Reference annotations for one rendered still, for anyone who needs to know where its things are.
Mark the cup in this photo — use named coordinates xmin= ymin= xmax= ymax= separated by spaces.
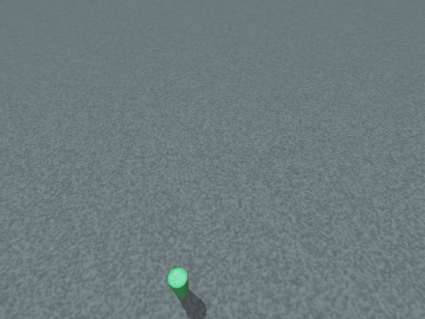
xmin=168 ymin=268 xmax=189 ymax=298

